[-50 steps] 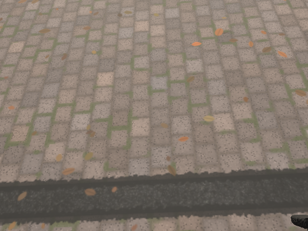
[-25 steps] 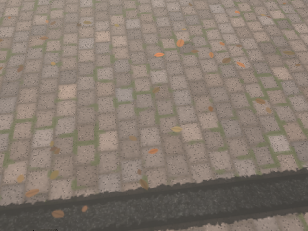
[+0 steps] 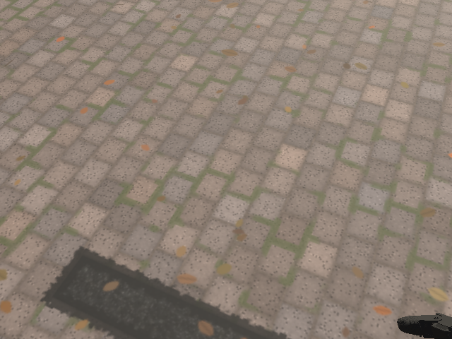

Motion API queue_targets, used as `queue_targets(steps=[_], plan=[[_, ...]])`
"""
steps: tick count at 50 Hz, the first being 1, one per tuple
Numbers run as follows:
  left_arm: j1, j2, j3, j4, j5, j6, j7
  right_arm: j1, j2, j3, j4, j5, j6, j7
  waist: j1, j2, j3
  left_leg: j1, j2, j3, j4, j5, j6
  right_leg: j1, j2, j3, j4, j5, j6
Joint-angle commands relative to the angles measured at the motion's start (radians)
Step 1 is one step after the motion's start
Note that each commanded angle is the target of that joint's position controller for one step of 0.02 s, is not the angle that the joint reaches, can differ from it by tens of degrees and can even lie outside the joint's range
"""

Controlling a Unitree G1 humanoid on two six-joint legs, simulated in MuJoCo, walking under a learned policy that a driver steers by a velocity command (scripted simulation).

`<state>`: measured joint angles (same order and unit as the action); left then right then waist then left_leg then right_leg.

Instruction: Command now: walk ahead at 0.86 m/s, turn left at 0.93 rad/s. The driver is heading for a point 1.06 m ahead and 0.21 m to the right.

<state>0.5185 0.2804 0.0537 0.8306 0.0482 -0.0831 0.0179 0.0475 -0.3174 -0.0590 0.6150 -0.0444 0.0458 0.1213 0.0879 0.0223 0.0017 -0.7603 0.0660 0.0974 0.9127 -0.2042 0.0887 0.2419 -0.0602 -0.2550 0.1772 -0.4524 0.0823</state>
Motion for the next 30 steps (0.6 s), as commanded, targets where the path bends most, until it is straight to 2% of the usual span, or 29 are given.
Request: queue_targets(steps=[1, 2, 3, 4, 5, 6, 7, 8, 9, 10, 11, 12, 14, 15, 17, 19, 21, 23, 24, 25, 26, 27, 28, 29, 30], plan=[[-0.006, 0.184, 0.031, -0.017, 0.0, 0.003, 0.013, -0.097, -0.034, 0.006, -0.1, 0.008, -0.022, -0.022, -0.079, -0.161, 0.075, 0.179, -0.137, 0.149, -0.112, -0.152, 0.097, -0.093, -0.227, -0.022, 0.195, 1.338, -0.142], [-0.011, 0.228, 0.04, -0.017, -0.003, 0.017, 0.013, 0.064, -0.07, -0.011, -0.064, 0.012, -0.029, -0.036, -0.164, -0.182, -0.032, 0.38, -0.195, 0.149, -0.115, -0.213, 0.124, -0.13, -0.249, -0.018, 0.418, 1.523, -0.148], [-0.038, 0.243, 0.039, -0.031, -0.014, 0.017, 0.009, 0.302, -0.121, -0.039, 0.007, 0.007, -0.042, -0.05, -0.272, -0.17, -0.154, 0.726, -0.216, 0.064, -0.21, -0.157, 0.159, -0.305, -0.249, -0.004, 0.693, 1.428, -0.142], [-0.003, 0.151, 0.014, -0.063, -0.016, 0.009, -0.008, 0.367, -0.223, -0.075, 0.052, -0.005, -0.041, -0.069, -0.251, 0.005, -0.241, 1.079, -0.048, -0.238, -0.32, -0.355, 0.189, -0.675, -0.159, 0.01, 1.032, 0.717, -0.111], [-0.07, 0.092, -0.003, -0.159, -0.026, -0.015, -0.028, 0.348, -0.312, -0.093, 0.031, 0.015, -0.036, -0.08, -0.2, 0.18, -0.35, 1.226, 0.221, -0.85, -0.546, -0.604, 0.279, -0.978, 0.03, 0.142, 1.345, -0.005, -0.071], [-0.233, 0.159, 0.009, -0.19, -0.03, -0.027, -0.027, 0.389, -0.274, -0.087, 0.039, 0.012, -0.033, -0.09, -0.264, 0.005, -0.314, 1.181, 0.221, -0.862, -0.636, -0.497, 0.229, -1.062, 0.001, 0.302, 1.387, 0.133, -0.093], [-0.236, 0.135, 0.001, -0.187, -0.054, -0.03, -0.021, 0.37, -0.243, -0.079, 0.076, 0.002, -0.042, -0.105, -0.221, -0.006, -0.171, 1.049, 0.236, -0.726, -0.637, -0.307, 0.209, -1.08, -0.036, 0.282, 1.378, 0.184, -0.106], [-0.203, 0.114, -0.009, -0.155, -0.049, -0.027, -0.02, 0.331, -0.183, -0.06, 0.088, -0.004, -0.062, -0.113, -0.165, -0.081, -0.073, 0.871, 0.202, -0.592, -0.633, -0.165, 0.174, -1.014, -0.082, 0.283, 1.293, 0.209, -0.115], [-0.166, 0.095, -0.014, -0.134, -0.035, -0.011, -0.028, 0.279, -0.139, -0.042, 0.091, -0.006, -0.081, -0.117, -0.111, -0.089, -0.034, 0.735, 0.163, -0.484, -0.649, -0.105, 0.154, -0.937, -0.106, 0.299, 1.234, 0.213, -0.118], [-0.1, 0.075, -0.019, -0.095, -0.027, 0.013, -0.039, 0.247, -0.101, -0.027, 0.093, -0.001, -0.097, -0.116, -0.069, -0.06, -0.007, 0.637, 0.135, -0.394, -0.687, -0.082, 0.132, -0.866, -0.118, 0.315, 1.198, 0.227, -0.117], [-0.09, 0.069, -0.017, -0.078, -0.026, 0.037, -0.047, 0.253, -0.075, -0.017, 0.106, 0.008, -0.118, -0.111, -0.054, -0.035, 0.02, 0.578, 0.119, -0.343, -0.712, -0.038, 0.109, -0.836, -0.121, 0.331, 1.16, 0.224, -0.117], [-0.1, 0.062, -0.014, -0.067, -0.031, 0.053, -0.054, 0.264, -0.068, -0.014, 0.125, 0.015, -0.133, -0.108, -0.047, -0.025, 0.06, 0.568, 0.101, -0.276, -0.732, 0.028, 0.075, -0.867, -0.107, 0.34, 1.131, 0.231, -0.118], [-0.2, 0.051, -0.013, -0.079, -0.045, 0.066, -0.062, 0.291, -0.066, -0.011, 0.148, 0.019, -0.154, -0.097, -0.07, 0.002, 0.132, 0.55, 0.054, -0.136, -0.789, 0.183, -0.002, -0.939, -0.072, 0.329, 1.041, 0.312, -0.125], [-0.25, 0.048, -0.012, -0.088, -0.052, 0.063, -0.063, 0.306, -0.054, -0.006, 0.158, 0.02, -0.161, -0.092, -0.082, 0.01, 0.157, 0.557, 0.021, -0.065, -0.799, 0.323, -0.041, -0.954, -0.047, 0.306, 0.974, 0.368, -0.134], [-0.318, 0.036, -0.019, -0.101, -0.059, 0.052, -0.069, 0.316, -0.034, 0.006, 0.171, 0.025, -0.173, -0.091, -0.094, 0.037, 0.16, 0.587, -0.019, 0.038, -0.814, 0.562, -0.079, -0.947, 0.0, 0.224, 0.843, 0.477, -0.152], [-0.365, 0.023, -0.031, -0.112, -0.053, 0.04, -0.08, 0.317, -0.027, 0.019, 0.181, 0.029, -0.181, -0.102, -0.093, 0.032, 0.146, 0.639, -0.007, 0.096, -0.829, 0.772, -0.097, -0.908, 0.026, 0.142, 0.709, 0.566, -0.174], [-0.362, 0.027, -0.037, -0.105, -0.05, 0.037, -0.087, 0.315, -0.051, 0.022, 0.189, 0.032, -0.189, -0.121, -0.072, 0.04, 0.103, 0.718, 0.021, 0.134, -0.799, 1.078, -0.117, -0.807, 0.076, 0.071, 0.591, 0.626, -0.198], [-0.28, 0.073, -0.026, -0.075, -0.046, 0.05, -0.085, 0.297, -0.109, 0.008, 0.188, 0.03, -0.182, -0.157, -0.007, 0.085, 0.017, 0.832, 0.066, 0.147, -0.66, 1.385, -0.138, -0.679, 0.133, 0.038, 0.546, 0.612, -0.219], [-0.182, 0.111, -0.013, -0.047, -0.043, 0.06, -0.08, 0.274, -0.139, -0.001, 0.18, 0.024, -0.168, -0.175, 0.052, 0.103, -0.035, 0.859, 0.087, 0.142, -0.524, 1.513, -0.145, -0.579, 0.17, 0.028, 0.544, 0.553, -0.23], [-0.01, 0.162, 0.01, 0.001, -0.038, 0.069, -0.074, 0.219, -0.166, -0.01, 0.163, 0.013, -0.149, -0.185, 0.148, 0.102, -0.1, 0.822, 0.103, 0.131, -0.297, 1.561, -0.148, -0.41, 0.193, 0.051, 0.543, 0.486, -0.256], [0.237, 0.211, 0.039, 0.065, -0.038, 0.075, -0.062, 0.107, -0.193, -0.021, 0.134, 0.005, -0.13, -0.189, 0.29, 0.082, -0.149, 0.68, 0.095, 0.111, 0.088, 1.444, -0.141, -0.199, 0.138, 0.163, 0.491, 0.443, -0.336], [0.321, 0.217, 0.054, 0.111, -0.063, 0.074, -0.045, 0.02, -0.135, -0.014, 0.127, 0.01, -0.118, -0.168, 0.325, -0.111, -0.101, 0.463, -0.089, 0.128, 0.606, 0.454, -0.113, -0.075, 0.08, 0.248, 0.355, 0.47, -0.401], [0.18, 0.213, 0.049, 0.115, -0.055, 0.08, -0.038, -0.005, 0.042, 0.039, 0.048, -0.012, -0.141, -0.149, 0.142, -0.313, 0.008, 0.048, -0.207, -0.003, 0.928, -0.288, -0.116, -0.035, 0.052, 0.44, 0.523, 0.628, -0.439], [0.052, 0.229, 0.046, 0.05, -0.034, 0.071, -0.029, 0.155, 0.068, 0.065, -0.035, 0.021, -0.156, -0.134, -0.011, -0.279, -0.157, -0.154, -0.169, -0.213, 0.956, -0.32, -0.122, 0.097, -0.11, 0.877, 0.336, 0.342, -0.597], [-0.007, 0.182, 0.047, 0.007, -0.029, 0.069, -0.019, 0.153, -0.001, 0.072, -0.034, -0.006, -0.181, -0.119, -0.014, -0.093, -0.13, -0.165, -0.115, -0.272, 0.808, -0.237, -0.088, -0.005, -0.183, 1.082, 0.085, -0.054, -0.581]])
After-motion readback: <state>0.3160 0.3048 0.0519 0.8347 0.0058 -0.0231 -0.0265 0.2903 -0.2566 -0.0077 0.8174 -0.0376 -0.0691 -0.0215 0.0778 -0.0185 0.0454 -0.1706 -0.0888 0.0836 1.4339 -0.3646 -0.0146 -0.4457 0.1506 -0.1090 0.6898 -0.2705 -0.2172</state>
